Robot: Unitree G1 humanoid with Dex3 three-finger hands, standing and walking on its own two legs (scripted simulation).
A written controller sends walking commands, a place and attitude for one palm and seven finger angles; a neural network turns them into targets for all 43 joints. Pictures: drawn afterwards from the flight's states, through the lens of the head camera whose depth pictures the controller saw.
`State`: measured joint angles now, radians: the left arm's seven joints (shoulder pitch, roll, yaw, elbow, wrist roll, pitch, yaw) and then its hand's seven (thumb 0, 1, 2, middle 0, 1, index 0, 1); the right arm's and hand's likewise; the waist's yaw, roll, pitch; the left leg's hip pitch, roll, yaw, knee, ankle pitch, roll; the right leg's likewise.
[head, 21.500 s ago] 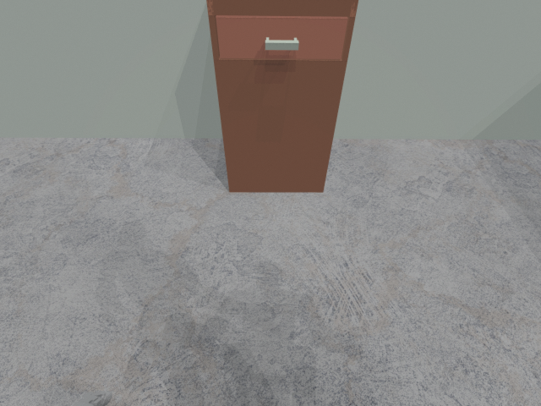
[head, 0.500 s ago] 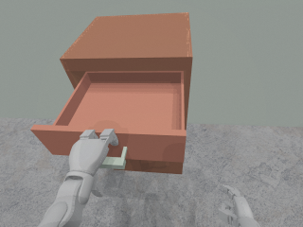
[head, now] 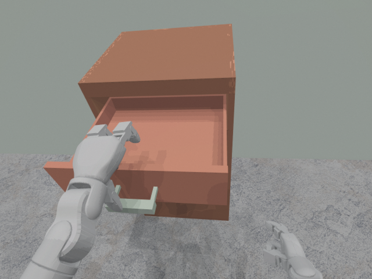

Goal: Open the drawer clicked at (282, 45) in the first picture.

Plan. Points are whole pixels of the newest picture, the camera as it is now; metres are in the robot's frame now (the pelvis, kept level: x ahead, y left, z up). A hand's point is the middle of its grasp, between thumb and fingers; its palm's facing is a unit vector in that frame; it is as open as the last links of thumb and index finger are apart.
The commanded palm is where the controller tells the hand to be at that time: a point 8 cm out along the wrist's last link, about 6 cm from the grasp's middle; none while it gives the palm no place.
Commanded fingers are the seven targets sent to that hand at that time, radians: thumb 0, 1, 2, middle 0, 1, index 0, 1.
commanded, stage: lift the hand off the handle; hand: left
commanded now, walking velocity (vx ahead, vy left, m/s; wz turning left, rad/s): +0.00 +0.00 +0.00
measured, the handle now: (133, 197) +0.29 +0.19 +0.01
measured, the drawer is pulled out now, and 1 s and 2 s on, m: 0.30 0.30 0.30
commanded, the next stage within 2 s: draw the hand back to the body in 0.20 s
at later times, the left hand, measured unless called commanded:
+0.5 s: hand (103, 173) +0.26 +0.20 +0.14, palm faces +0.14 -0.12 -0.98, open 13.8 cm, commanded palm +0.21 +0.20 +0.20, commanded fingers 0.00 -0.50 0.30 -0.30 -1.20 -0.30 -1.20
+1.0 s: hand (89, 188) +0.22 +0.20 +0.16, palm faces +0.23 -0.70 -0.68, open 13.8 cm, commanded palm +0.17 +0.24 +0.20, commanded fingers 0.00 -0.29 0.39 -0.28 -1.07 -0.28 -1.07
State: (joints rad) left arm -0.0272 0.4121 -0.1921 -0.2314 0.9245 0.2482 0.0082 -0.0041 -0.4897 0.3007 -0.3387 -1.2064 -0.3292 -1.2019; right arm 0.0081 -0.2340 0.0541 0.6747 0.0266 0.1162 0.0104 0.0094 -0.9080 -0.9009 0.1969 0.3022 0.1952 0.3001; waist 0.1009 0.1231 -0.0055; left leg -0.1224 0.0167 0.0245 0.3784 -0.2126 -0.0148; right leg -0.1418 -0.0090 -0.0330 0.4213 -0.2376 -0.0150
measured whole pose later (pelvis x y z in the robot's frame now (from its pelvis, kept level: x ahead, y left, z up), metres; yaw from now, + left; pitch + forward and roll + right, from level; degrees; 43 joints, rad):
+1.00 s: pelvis +0.00 +0.00 +0.00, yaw +0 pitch -4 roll +0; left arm 0.31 0.39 0.13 -0.47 0.24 0.01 0.02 -0.01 -0.47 0.31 -0.31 -1.18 -0.32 -1.19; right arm 0.06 -0.23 0.06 0.60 0.01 0.00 -0.03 0.01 -0.91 -0.90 0.20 0.30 0.19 0.30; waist 0.09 0.10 0.05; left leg -0.13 0.02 0.01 0.43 -0.24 -0.01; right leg -0.12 0.00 -0.04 0.42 -0.24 -0.01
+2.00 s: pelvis +0.01 +0.00 +0.00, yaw +1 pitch -5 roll -1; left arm 0.49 0.33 0.32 -0.53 -0.06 -0.11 0.11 0.01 0.87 0.89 -0.21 -0.31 -0.21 -0.31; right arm 0.16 -0.21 0.03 0.64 -0.01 -0.13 -0.07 0.01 -0.90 -0.90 0.20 0.30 0.20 0.30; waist 0.07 0.06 0.03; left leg -0.09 0.04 0.01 0.43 -0.25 -0.02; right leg -0.07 0.01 -0.05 0.39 -0.24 -0.01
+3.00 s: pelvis -0.11 +0.02 -0.02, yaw +0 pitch +3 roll -2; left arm 0.58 0.42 0.45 -0.67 -0.04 -0.26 0.18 0.01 0.89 0.90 -0.21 -0.30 -0.21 -0.30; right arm 0.20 -0.18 0.02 0.62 -0.05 -0.17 -0.07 0.01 -0.90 -0.90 0.20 0.30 0.20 0.30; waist 0.00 -0.03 0.01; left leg -0.51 0.03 0.00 0.59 -0.13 0.01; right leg -0.28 0.06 0.00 0.61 -0.40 -0.01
